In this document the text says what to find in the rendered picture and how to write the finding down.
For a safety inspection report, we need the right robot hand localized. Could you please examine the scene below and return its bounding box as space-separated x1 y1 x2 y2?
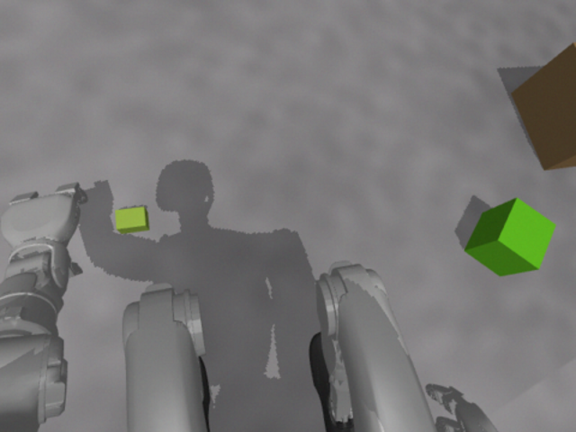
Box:
426 384 498 432

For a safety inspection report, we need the left robot hand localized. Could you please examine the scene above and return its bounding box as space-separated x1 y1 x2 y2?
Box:
1 182 88 278

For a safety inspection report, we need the left robot arm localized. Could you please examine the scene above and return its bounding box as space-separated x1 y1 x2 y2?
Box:
0 239 69 432

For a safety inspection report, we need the right robot foot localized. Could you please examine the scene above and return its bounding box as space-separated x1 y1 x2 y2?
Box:
309 332 355 432

